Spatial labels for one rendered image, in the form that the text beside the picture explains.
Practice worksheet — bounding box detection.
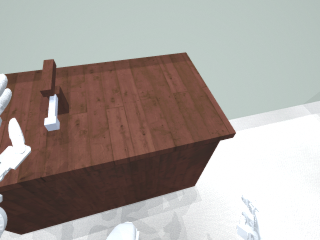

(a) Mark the robot left thigh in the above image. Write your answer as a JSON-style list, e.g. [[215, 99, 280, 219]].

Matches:
[[106, 223, 140, 240]]

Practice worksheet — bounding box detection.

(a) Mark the tap lever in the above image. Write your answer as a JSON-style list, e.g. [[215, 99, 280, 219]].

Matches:
[[44, 94, 60, 131]]

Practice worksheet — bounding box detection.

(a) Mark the counter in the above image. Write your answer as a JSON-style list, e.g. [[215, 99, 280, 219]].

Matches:
[[0, 52, 236, 235]]

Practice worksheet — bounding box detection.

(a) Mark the robot left hand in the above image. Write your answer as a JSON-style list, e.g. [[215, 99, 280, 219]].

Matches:
[[0, 74, 31, 182]]

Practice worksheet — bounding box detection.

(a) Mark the robot right hand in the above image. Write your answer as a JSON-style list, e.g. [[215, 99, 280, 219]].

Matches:
[[237, 194, 277, 240]]

